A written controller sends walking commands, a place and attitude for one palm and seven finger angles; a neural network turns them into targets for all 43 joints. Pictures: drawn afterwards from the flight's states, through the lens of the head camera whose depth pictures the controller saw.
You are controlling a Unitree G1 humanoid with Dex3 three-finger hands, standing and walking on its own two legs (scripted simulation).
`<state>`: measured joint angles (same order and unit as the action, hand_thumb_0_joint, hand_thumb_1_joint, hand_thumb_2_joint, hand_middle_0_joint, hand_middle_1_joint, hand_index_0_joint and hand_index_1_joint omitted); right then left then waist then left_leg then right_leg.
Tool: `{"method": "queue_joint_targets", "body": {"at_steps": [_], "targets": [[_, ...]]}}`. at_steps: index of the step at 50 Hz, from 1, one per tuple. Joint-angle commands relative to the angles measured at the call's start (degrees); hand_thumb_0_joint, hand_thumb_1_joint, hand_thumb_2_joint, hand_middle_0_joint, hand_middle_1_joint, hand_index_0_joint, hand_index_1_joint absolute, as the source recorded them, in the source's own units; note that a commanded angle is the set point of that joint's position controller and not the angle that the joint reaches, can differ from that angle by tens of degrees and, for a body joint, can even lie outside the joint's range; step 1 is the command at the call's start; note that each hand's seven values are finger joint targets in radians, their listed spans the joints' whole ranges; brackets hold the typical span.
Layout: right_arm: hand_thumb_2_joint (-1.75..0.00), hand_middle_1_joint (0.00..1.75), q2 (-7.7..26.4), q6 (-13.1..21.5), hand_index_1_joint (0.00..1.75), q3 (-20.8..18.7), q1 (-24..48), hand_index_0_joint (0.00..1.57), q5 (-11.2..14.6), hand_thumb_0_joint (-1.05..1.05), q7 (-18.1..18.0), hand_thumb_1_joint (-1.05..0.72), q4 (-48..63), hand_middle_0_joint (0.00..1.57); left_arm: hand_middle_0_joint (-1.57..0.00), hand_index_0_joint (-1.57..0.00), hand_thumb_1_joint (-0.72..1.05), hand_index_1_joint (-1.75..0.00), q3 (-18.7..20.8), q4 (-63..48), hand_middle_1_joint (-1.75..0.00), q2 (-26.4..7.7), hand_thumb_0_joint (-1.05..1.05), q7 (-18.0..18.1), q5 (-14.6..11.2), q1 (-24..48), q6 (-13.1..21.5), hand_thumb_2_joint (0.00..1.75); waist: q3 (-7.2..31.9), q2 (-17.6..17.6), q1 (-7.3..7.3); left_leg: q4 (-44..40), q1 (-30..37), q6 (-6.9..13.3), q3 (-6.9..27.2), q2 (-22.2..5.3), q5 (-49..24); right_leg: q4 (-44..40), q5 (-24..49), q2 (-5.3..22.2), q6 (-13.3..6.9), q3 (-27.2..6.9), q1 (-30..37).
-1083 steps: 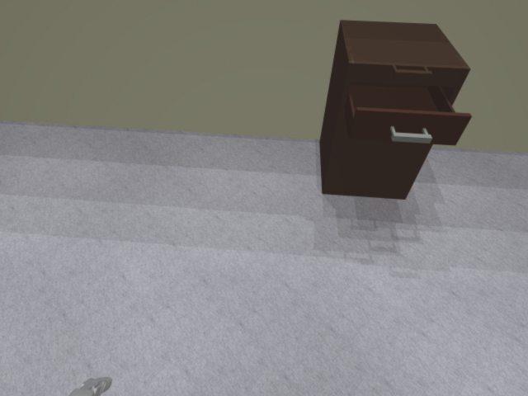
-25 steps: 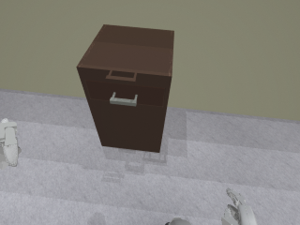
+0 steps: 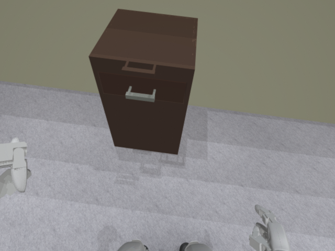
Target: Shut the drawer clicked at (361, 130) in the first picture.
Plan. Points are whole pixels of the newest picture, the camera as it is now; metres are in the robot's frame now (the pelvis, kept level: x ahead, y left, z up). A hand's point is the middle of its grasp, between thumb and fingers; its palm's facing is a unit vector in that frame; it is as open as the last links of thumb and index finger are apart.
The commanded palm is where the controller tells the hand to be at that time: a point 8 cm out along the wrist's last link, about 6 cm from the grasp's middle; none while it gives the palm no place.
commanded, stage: step back with the hand held close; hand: left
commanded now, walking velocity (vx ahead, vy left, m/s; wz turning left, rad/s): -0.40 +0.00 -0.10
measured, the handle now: (141, 93) +0.76 +0.13 -0.18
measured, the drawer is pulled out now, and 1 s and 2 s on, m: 0.00 0.00 0.00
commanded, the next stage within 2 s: stop stepping back and stand still in 0.20 s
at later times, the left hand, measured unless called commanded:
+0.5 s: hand (9, 221) +0.14 +0.22 +0.19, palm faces +0.16 -0.86 -0.49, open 3.2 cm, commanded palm +0.10 +0.28 +0.20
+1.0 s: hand out of the picture +0.16 +0.27 +0.18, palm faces +0.27 -0.87 -0.41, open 3.2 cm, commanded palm +0.11 +0.31 +0.20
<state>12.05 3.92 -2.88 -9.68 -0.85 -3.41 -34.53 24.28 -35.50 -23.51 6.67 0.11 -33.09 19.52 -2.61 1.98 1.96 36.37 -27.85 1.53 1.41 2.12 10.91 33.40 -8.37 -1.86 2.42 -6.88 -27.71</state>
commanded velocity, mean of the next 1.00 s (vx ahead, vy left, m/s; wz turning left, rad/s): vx -0.05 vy -0.03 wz -0.02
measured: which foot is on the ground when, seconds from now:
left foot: down 0.00-0.86, up 0.88-0.96, down 0.98-1.00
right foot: down 0.00-0.02, up 0.04-0.20, down 0.22-0.60, up 0.62-0.80, down 0.82-1.00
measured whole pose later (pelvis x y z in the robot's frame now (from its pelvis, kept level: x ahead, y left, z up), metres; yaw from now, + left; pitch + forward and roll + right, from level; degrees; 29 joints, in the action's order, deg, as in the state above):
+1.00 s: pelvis -0.06 +0.05 +0.01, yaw -10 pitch +0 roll -3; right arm 11.1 5.8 1.4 -14.1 -1.0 -5.2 -37.2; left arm 21.9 -31.4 -22.3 7.9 -2.4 -35.1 10.6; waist 4.0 -0.4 -0.3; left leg 34.2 -19.5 0.9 -0.3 -0.9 16.3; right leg 29.6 -17.1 -2.1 -1.1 3.9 -12.8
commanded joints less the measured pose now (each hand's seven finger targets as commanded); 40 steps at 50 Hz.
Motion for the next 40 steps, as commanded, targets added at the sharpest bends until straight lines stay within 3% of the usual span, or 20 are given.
{"method": "queue_joint_targets", "body": {"at_steps": [1, 2, 3, 5, 8, 10, 12, 14, 15, 18, 21, 23, 26, 28, 30, 31, 34, 36, 38, 40], "targets": [[-0.90, 0.30, 8.62, 4.09, 0.30, -2.24, 3.80, 0.20, 0.54, 0.00, -1.27, -0.90, 11.67, 0.20, -1.40, -1.40, 0.90, -1.60, 9.21, -12.70, -1.60, -8.71, 0.00, 1.57, -0.20, -2.63, 3.68, 0.90, 10.09, -16.14, -0.43, -25.67, -13.14, 7.70, 16.31, -17.02, 30.26, 15.06, -7.07, -3.65, -0.59, 4.13, 18.74], [-0.90, 0.30, 8.31, 4.74, 0.30, -2.02, 4.79, 0.20, 0.01, 0.00, -1.70, -0.90, 11.80, 0.20, -1.40, -1.40, 0.90, -1.60, 9.18, -13.15, -1.60, -8.64, 0.00, 1.53, 0.33, -1.06, 3.62, 0.90, 9.36, -19.91, -0.95, -30.02, -19.00, 10.18, 21.12, -21.46, 32.74, 24.74, -9.04, -4.91, -0.15, 4.35, 22.25], [-0.90, 0.30, 7.19, 5.17, 0.30, -2.05, 2.96, 0.20, -0.53, 0.00, -1.94, -0.90, 10.69, 0.20, -1.40, -1.40, 0.90, -1.60, 10.20, -12.71, -1.60, -9.34, 0.00, 1.99, 0.26, -1.11, 3.13, 0.90, 9.15, -15.12, -0.86, -28.32, -15.70, 10.31, 19.73, -22.06, 25.49, 27.50, -11.73, -3.64, -0.54, 3.16, 18.95], [-0.90, 0.30, 7.45, 6.18, 0.30, -2.53, 1.69, 0.20, -0.45, 0.00, -1.40, -0.90, 9.74, 0.20, -1.40, -1.40, 0.90, -1.60, 8.82, -12.42, -1.60, -7.72, 0.00, 1.84, -0.42, -1.96, 3.01, 0.90, 10.27, -9.74, -1.91, -21.16, -7.87, 8.20, 12.50, -19.46, 14.32, 19.76, -16.55, -2.51, -1.17, 3.75, 17.10], [-0.90, 0.30, 6.45, 7.15, 0.30, -1.46, 1.29, 0.20, -0.51, 0.00, -0.58, -0.90, 7.73, 0.20, -1.40, -1.40, 0.90, -1.60, 4.75, -9.07, -1.60, -4.74, 0.00, 1.09, -1.43, -4.16, 2.37, 0.90, 7.49, -10.92, -1.79, -17.16, 3.93, 4.18, 7.83, -14.64, 9.83, -0.85, -17.67, -0.87, -2.30, 6.81, 10.54], [-0.90, 0.30, 6.69, 7.25, 0.30, -1.08, 1.38, 0.20, -1.03, 0.00, -0.15, -0.90, 5.67, 0.20, -1.40, -1.40, 0.90, -1.60, 3.41, -9.24, -1.60, -5.47, 0.00, 0.68, -1.68, 0.36, 2.68, 0.90, 6.84, -9.90, -0.96, -12.84, 11.16, 0.79, 5.00, -11.23, 4.61, -13.32, -9.76, 2.19, -4.42, 4.02, 6.27], [-0.90, 0.30, 5.16, 6.50, 0.30, -0.53, 0.90, 0.20, -1.92, 0.00, -0.43, -0.90, 3.30, 0.20, -1.40, -1.40, 0.90, -1.60, 4.29, -8.98, -1.60, -8.92, 0.00, 1.25, -1.52, 6.26, 3.59, 0.90, 9.29, -2.31, -0.12, -4.05, 18.77, -1.78, 0.30, -8.37, -9.36, -14.23, 7.10, 11.49, -7.44, -4.58, 0.61], [-0.90, 0.30, 4.04, 6.56, 0.30, -0.33, 0.94, 0.20, -1.27, 0.00, -1.42, -0.90, 4.05, 0.20, -1.40, -1.40, 0.90, -1.60, 3.60, -10.02, -1.60, -9.35, 0.00, 1.25, -1.47, 8.67, 3.80, 0.90, 17.05, -0.17, 0.16, -3.38, 28.85, -1.78, -4.77, -5.90, -23.21, -10.27, 25.89, 9.51, -3.26, 1.07, 2.70], [-0.90, 0.30, 4.71, 6.53, 0.30, -0.87, 1.42, 0.20, -0.13, 0.00, -1.48, -0.90, 5.27, 0.20, -1.40, -1.40, 0.90, -1.60, 3.71, -10.63, -1.60, -9.45, 0.00, 1.02, -2.01, 7.68, 3.09, 0.90, 19.39, 3.34, 0.01, -3.85, 31.11, -0.93, -4.22, -5.89, -25.85, -9.21, 27.34, 7.19, 0.30, 3.89, 4.05], [-0.90, 0.30, 5.12, 5.59, 0.30, -0.03, 3.77, 0.20, 0.57, 0.00, -1.21, -0.90, 9.77, 0.20, -1.40, -1.40, 0.90, -1.60, 6.82, -9.98, -1.60, -10.03, 0.00, 0.53, -3.40, -7.52, 0.66, 0.90, 19.60, -6.12, -2.15, -7.75, 29.58, 0.01, -1.25, -7.82, -13.81, -8.90, -0.03, 4.28, -1.85, 5.20, 5.51], [-0.90, 0.30, 4.67, 3.30, 0.30, 0.75, 5.56, 0.20, 0.66, 0.00, -1.28, -0.90, 10.84, 0.20, -1.40, -1.40, 0.90, -1.60, 8.04, -10.18, -1.60, -11.08, 0.00, 0.75, -4.55, -9.79, -0.91, 0.90, 6.54, -0.11, -1.16, 1.05, 21.65, -2.95, -3.26, -3.27, 5.18, -20.91, -29.07, 9.70, -8.15, -1.91, -6.92], [-0.90, 0.30, 4.61, 2.56, 0.30, 0.51, 4.67, 0.20, 0.50, 0.00, -1.74, -0.90, 9.72, 0.20, -1.40, -1.40, 0.90, -1.60, 7.72, -8.67, -1.60, -10.35, 0.00, 1.53, -4.27, -7.06, -1.87, 0.90, 1.24, 4.99, -0.46, 10.12, 18.80, -3.28, -1.63, -3.24, 5.07, -23.32, -34.56, 13.62, -10.99, -4.40, -12.75], [-0.90, 0.30, 5.62, 3.61, 0.30, 1.09, 2.58, 0.20, 0.71, 0.00, -2.83, -0.90, 7.99, 0.20, -1.40, -1.40, 0.90, -1.60, 5.14, -2.66, -1.60, -7.60, 0.00, 2.63, -3.29, -0.74, -3.25, 0.90, -2.65, 6.38, 0.38, 0.14, 15.40, -1.89, -0.03, -5.23, 4.20, -17.80, -26.04, 10.21, -7.13, 2.22, -7.64], [-0.90, 0.30, 7.85, 5.77, 0.30, 0.78, 1.80, 0.20, 0.83, 0.00, -3.84, -0.90, 7.31, 0.20, -1.40, -1.40, 0.90, -1.60, 3.16, -1.41, -1.60, -7.16, 0.00, 2.30, -2.79, 5.70, -3.42, 0.90, -5.61, -4.29, 0.38, -13.96, 12.91, -0.70, 5.80, -7.70, 6.04, -8.17, -19.45, 4.34, -3.37, 6.79, -1.76], [-0.90, 0.30, 7.60, 7.70, 0.30, 1.09, 1.30, 0.20, 0.36, 0.00, -3.91, -0.90, 7.17, 0.20, -1.40, -1.40, 0.90, -1.60, 2.22, -5.26, -1.60, -6.73, 0.00, 2.69, -1.96, 7.50, -2.46, 0.90, 0.12, -21.45, -0.39, -31.63, 11.50, -0.84, 22.25, -15.21, 25.20, 7.58, -19.23, -0.39, -1.80, 7.51, 4.42], [-0.90, 0.30, 6.82, 8.25, 0.30, 1.45, 1.23, 0.20, 0.02, 0.00, -3.48, -0.90, 7.21, 0.20, -1.40, -1.40, 0.90, -1.60, 1.48, -8.32, -1.60, -6.91, 0.00, 2.76, -1.16, 9.43, -2.16, 0.90, 1.34, -21.15, -0.64, -34.06, 11.18, -2.04, 23.46, -16.40, 28.49, 12.45, -20.48, -0.10, -2.15, 5.47, 5.42], [-0.90, 0.30, 6.15, 10.28, 0.30, 1.30, 0.31, 0.20, -0.25, 0.00, -1.99, -0.90, 7.89, 0.20, -1.40, -1.40, 0.90, -1.60, 1.36, -15.16, -1.60, -7.37, 0.00, 2.58, -1.18, 3.03, -1.91, 0.90, 10.92, -11.01, -2.31, -29.29, 19.83, -0.04, 15.53, -15.03, 17.96, 6.81, -18.61, 0.36, -2.69, 6.65, 9.88], [-0.90, 0.30, 6.22, 10.53, 0.30, 1.42, 0.53, 0.20, -0.17, 0.00, -1.15, -0.90, 8.71, 0.20, -1.40, -1.40, 0.90, -1.60, 1.95, -16.58, -1.60, -7.21, 0.00, 2.40, -1.52, -4.95, -3.01, 0.90, 14.33, -11.89, -2.56, -26.67, 21.96, 0.14, 8.84, -12.65, 11.06, -2.86, -16.34, -0.24, -2.94, 9.92, 14.56], [-0.90, 0.30, 6.40, 9.31, 0.30, 1.78, 1.80, 0.20, -0.56, 0.00, -0.85, -0.90, 9.50, 0.20, -1.40, -1.40, 0.90, -1.60, 2.37, -14.98, -1.60, -7.09, 0.00, 2.08, -2.09, -9.92, -4.17, 0.90, 12.29, -15.32, -2.04, -25.93, 14.11, -2.49, 5.15, -10.00, 14.95, -8.25, -14.51, -0.93, -3.79, 11.80, 20.92], [-0.90, 0.30, 6.21, 6.78, 0.30, 1.64, 2.97, 0.20, -1.35, 0.00, -1.15, -0.90, 9.71, 0.20, -1.40, -1.40, 0.90, -1.60, 4.14, -11.60, -1.60, -7.99, 0.00, 2.26, -2.19, -9.28, -5.19, 0.90, 7.00, -12.40, -1.43, -21.21, 6.10, -2.97, 1.95, -7.53, 17.92, -13.23, -16.23, 0.96, -5.41, 9.52, 21.64]]}}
